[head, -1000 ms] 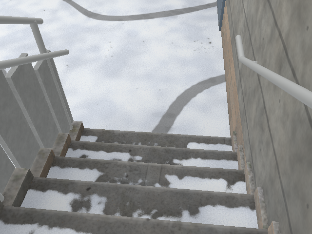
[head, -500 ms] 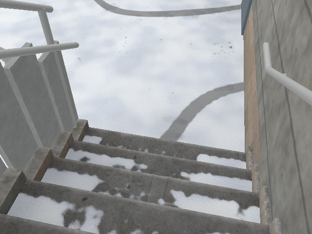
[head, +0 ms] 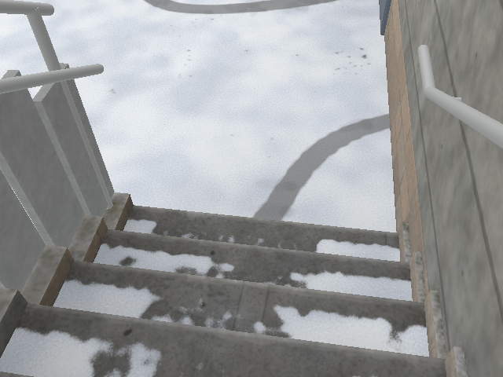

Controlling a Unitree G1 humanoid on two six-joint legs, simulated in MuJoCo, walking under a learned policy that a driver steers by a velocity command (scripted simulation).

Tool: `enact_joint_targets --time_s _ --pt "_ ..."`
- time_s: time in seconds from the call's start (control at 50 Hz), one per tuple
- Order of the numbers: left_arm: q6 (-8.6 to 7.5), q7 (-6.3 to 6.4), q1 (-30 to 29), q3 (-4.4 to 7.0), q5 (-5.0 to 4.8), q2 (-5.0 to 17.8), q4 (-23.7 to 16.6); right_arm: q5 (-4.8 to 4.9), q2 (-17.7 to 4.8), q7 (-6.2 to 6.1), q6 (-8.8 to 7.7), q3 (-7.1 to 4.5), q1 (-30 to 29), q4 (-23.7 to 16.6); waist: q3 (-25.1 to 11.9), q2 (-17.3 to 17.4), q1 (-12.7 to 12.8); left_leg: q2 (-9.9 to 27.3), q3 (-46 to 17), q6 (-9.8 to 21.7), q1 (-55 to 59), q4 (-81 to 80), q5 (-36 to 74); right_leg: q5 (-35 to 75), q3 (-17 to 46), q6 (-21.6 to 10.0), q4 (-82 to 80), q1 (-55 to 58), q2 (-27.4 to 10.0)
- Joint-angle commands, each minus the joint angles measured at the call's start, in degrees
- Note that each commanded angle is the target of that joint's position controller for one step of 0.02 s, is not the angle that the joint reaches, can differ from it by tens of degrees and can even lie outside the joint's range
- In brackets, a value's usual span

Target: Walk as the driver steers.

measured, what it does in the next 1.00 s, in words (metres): walks ahead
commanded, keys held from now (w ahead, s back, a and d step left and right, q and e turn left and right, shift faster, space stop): no key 0.42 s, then w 0.58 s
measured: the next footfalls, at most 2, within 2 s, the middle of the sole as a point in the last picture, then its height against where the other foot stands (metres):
right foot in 1.08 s outside the picture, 0.17 m lower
left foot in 1.60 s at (236, 374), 0.17 m lower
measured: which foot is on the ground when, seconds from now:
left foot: down 0.00-1.00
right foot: down 0.00-0.68, up 0.70-1.00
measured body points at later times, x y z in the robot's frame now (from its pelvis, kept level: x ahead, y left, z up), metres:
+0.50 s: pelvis +0.01 -0.02 +0.00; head +0.02 -0.03 +0.45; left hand +0.01 +0.22 -0.15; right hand +0.03 -0.26 -0.16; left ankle -0.02 +0.09 -0.72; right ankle -0.02 -0.13 -0.72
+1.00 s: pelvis +0.17 -0.02 -0.07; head +0.17 -0.04 +0.38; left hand +0.28 +0.21 -0.20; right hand +0.04 -0.18 -0.22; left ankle -0.02 +0.09 -0.72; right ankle +0.33 -0.14 -0.78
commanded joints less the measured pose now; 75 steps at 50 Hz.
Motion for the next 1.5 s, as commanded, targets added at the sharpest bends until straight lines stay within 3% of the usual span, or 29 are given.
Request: enact_joint_targets --time_s 0.02,0.28,0.3,0.38,0.42,0.44,0.48,0.52,0.64,0.66,0.7,0.76,0.84,0.9,0.92,0.94,0.96,1.0,1.06,1.08,1.1,1.12,1.14,1.18,1.24,1.26,1.32,1.38,1.5 --pt "-0.64 0.35 2.3 1.46 -0.23 5.9 -1.1 -0.34 -4.7 -0.33 -0.81 -1.37 2.3 -0.4 -0.3 -1.0 -0.6 1.3 -2.5 -0.7 2.8 -4.6 23.3 19.5 -1.5 -3.0 -4.2 0.0 1.1" --pt "-0.34 -0.90 -1.7 2.71 -0.79 7.9 -1.9 -0.22 -5.6 -0.60 0.31 -1.61 1.2 0.9 0.8 -0.8 -0.7 1.0 -2.5 -3.3 1.4 -3.4 17.2 20.1 -2.2 -2.9 -6.3 3.4 2.5" --pt "2.33 5.05 0.9 2.02 -0.69 5.0 -0.4 -4.76 -4.3 -5.85 3.38 0.12 1.7 0.6 -3.2 -1.5 1.7 6.8 -6.9 -0.1 3.5 -1.7 32.8 31.8 1.0 -3.0 -4.9 7.1 -3.3" --pt "3.62 8.28 0.7 1.23 -1.84 5.5 1.8 -1.74 -3.7 -8.82 5.42 0.58 2.4 2.1 -1.9 -0.8 0.9 8.2 -7.7 0.5 5.9 -3.3 31.0 32.3 2.4 -3.6 -6.8 6.4 -3.7" --pt "4.14 7.89 1.1 0.75 -1.52 4.6 2.9 -1.77 -3.9 -8.74 6.07 0.88 2.8 2.8 0.2 0.3 0.9 7.4 -7.5 0.5 5.5 -4.7 23.4 26.2 2.6 -3.8 -8.6 5.2 -3.8" --pt "2.42 1.59 0.9 1.45 -0.42 8.2 1.6 0.17 -4.7 -2.24 3.87 0.19 4.6 2.3 7.7 -3.5 -2.0 2.4 -3.4 -3.3 2.5 -7.5 6.2 7.8 0.3 -2.9 -12.2 -0.2 1.9" --pt "0.65 -0.33 1.1 4.99 1.24 14.0 0.8 -2.30 -10.2 -0.29 1.01 -2.10 3.4 2.2 9.4 -1.2 0.5 -0.1 -2.1 -1.4 -1.5 -7.6 -14.5 -19.6 1.5 -6.8 -15.7 -1.6 1.5" --pt "2.53 4.85 3.7 2.44 -0.30 4.5 2.0 -5.29 -3.7 -4.69 3.70 0.29 1.1 -0.3 5.2 -5.4 1.6 2.0 -3.8 2.6 -2.6 -1.7 -6.2 -14.3 9.1 -9.0 -15.5 2.4 -3.9" --pt "2.84 7.44 7.6 3.72 -0.97 9.6 3.9 -3.58 -2.7 -6.52 3.99 1.09 1.7 -2.7 8.0 -6.4 1.3 1.2 -3.4 3.9 -12.1 6.7 -5.3 -16.0 20.4 -14.7 -11.8 1.2 -9.6" --pt "-0.27 4.72 9.3 3.17 3.89 5.4 2.5 -2.12 -4.5 -3.66 -1.43 -0.53 12.9 2.2 8.2 0.6 -0.5 0.0 -3.1 3.7 -1.1 4.2 -3.9 -22.3 15.4 -18.0 -7.5 -8.2 -8.2" --pt "-2.69 2.99 -2.9 3.49 5.97 3.1 -2.5 -4.69 -4.9 -3.71 -4.64 -1.07 31.1 7.9 6.8 16.1 -11.0 12.8 -35.4 13.6 24.4 -11.7 -6.2 -14.4 0.9 -10.4 25.8 -37.9 7.8" --pt "-3.69 4.45 -6.4 1.71 1.97 1.4 -5.2 -7.47 -4.8 -2.27 -3.57 0.06 27.6 9.7 9.0 -2.2 -6.4 21.7 -41.4 19.3 26.5 -13.0 6.1 4.2 16.4 -10.5 36.8 -58.4 3.6" --pt "-1.43 2.33 6.3 -0.81 6.02 -0.4 -1.2 -6.29 8.6 -5.43 -3.25 4.69 6.9 0.2 3.8 0.5 1.3 8.8 -12.2 10.3 -10.2 -8.5 16.5 30.2 6.2 -9.4 22.1 -27.0 -3.7" --pt "-1.30 1.37 -2.2 -0.75 4.77 -0.4 -3.3 -6.77 -0.3 -6.79 -5.30 5.17 13.6 1.1 1.3 0.5 -1.2 2.4 -3.8 6.2 -24.0 -2.0 3.7 60.3 0.3 -5.7 2.0 -5.8 -1.9" --pt "-1.33 2.76 -11.1 0.23 -1.18 3.7 -7.0 0.66 -5.9 -7.10 -3.62 1.92 11.9 0.7 2.2 0.3 -1.6 5.9 -11.1 7.4 -18.5 -4.2 3.0 52.0 -2.5 -3.2 -2.4 -1.2 3.4" --pt "-0.71 3.72 -16.1 0.04 -2.10 4.0 -8.3 0.79 -6.9 -7.27 -2.40 1.61 14.1 0.2 3.9 2.0 -4.6 7.4 -11.7 7.6 -16.4 -1.7 6.7 46.7 -2.1 -1.5 -3.5 -1.6 3.2" --pt "-0.99 2.70 -7.5 -1.89 4.86 -0.8 -5.5 -7.74 -0.7 -5.12 -3.69 4.84 23.4 4.9 7.7 3.7 -2.4 8.9 -11.7 7.9 -17.7 1.3 4.4 47.5 3.5 -3.8 -3.1 -4.8 -3.8" --pt "-0.73 2.18 -8.3 -0.94 6.98 3.3 -6.7 -6.28 -0.7 -4.78 -3.75 3.86 24.0 3.7 9.2 2.3 -3.5 10.3 -15.3 8.9 -8.1 8.4 5.7 40.8 1.4 -4.9 -10.2 -9.5 -3.0" --pt "-1.22 2.08 0.4 -0.34 3.74 5.0 -2.6 -5.27 -3.9 -3.23 -1.15 2.81 21.5 3.7 7.9 -1.7 0.8 10.3 -18.7 9.0 -1.0 22.7 14.1 37.0 -0.3 -4.7 -20.9 2.2 -2.9" --pt "-2.44 2.80 15.9 1.68 2.45 8.8 3.0 -5.53 -4.9 -1.18 -0.52 2.22 22.4 4.9 3.8 -7.6 5.9 4.8 -14.0 6.9 -4.5 36.1 20.5 38.8 -3.8 -6.3 -25.1 18.3 -0.3" --pt "-2.62 4.68 17.6 2.50 -1.96 14.2 4.5 -0.27 -6.5 -6.58 0.09 -0.09 17.9 1.5 -2.1 -8.4 6.2 -1.2 -5.1 6.2 -15.7 60.4 -0.3 63.5 -3.0 -6.9 -10.2 29.8 -4.9" --pt "-2.92 1.29 32.7 3.02 1.75 17.1 5.0 -5.14 4.9 0.27 -1.12 4.34 35.2 5.4 -24.0 -26.5 6.3 -4.4 -9.2 2.8 -33.5 86.4 -28.1 67.8 15.0 -24.6 0.9 62.5 -17.5" --pt "-2.45 -0.34 34.3 3.28 4.24 15.8 5.6 -3.64 -0.6 1.96 -2.78 2.50 17.4 -2.6 -15.2 -14.1 13.4 -6.2 -8.6 3.6 -52.8 91.2 -24.8 49.9 25.5 -26.4 -6.7 58.4 -18.7" --pt "-1.61 -0.48 18.9 2.02 4.44 9.3 3.5 -2.57 -2.3 -0.13 -3.16 1.68 7.2 -4.9 2.3 1.4 8.4 2.5 -10.6 5.0 -60.0 78.6 -4.5 11.6 23.1 -22.2 -17.8 28.8 -17.1" --pt "-2.69 3.22 3.1 -3.56 5.18 -6.1 -1.2 -7.19 5.2 -1.28 -0.52 4.09 10.4 -4.1 7.7 -1.9 -3.5 13.4 -16.4 9.2 -39.9 44.2 25.3 6.0 13.1 -18.0 -20.9 -11.6 -10.2" --pt "-4.00 3.73 -1.6 -4.72 3.37 -6.5 -4.3 -7.73 3.1 -0.70 -0.86 3.36 7.6 -4.1 6.8 0.6 -3.1 11.6 -11.3 8.1 -25.8 27.2 37.0 9.4 4.6 -17.5 -19.6 -24.3 -6.4" --pt "-4.41 3.45 11.1 -4.06 5.72 3.3 -0.7 -8.00 0.2 0.26 -1.01 3.50 8.1 -4.7 2.2 -6.5 -2.8 6.6 -3.6 1.6 -15.0 36.7 33.5 13.1 5.6 -17.9 -13.0 -28.7 -6.0" --pt "-5.40 6.12 25.9 -5.59 2.26 -2.1 4.9 -8.08 -1.3 -1.18 -0.86 3.90 -7.5 -8.6 1.9 -2.7 6.0 11.7 -11.8 -1.6 -49.1 11.4 43.4 15.7 17.4 -19.3 -1.4 8.3 -11.0" --pt "-2.12 4.80 21.2 -4.57 4.07 0.6 2.7 -6.07 -3.4 -1.57 1.18 4.97 -12.1 -11.1 7.5 -2.5 4.8 9.1 -5.8 -1.8 -13.4 -3.4 44.7 0.1 13.9 -16.3 3.1 -15.3 -6.8"
Velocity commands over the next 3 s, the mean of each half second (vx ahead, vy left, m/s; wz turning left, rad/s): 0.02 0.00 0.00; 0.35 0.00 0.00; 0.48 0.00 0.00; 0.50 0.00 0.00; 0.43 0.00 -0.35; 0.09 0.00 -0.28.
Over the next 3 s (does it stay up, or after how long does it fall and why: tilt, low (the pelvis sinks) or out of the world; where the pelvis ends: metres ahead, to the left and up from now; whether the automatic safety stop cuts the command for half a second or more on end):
stays up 1.12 -0.03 -0.69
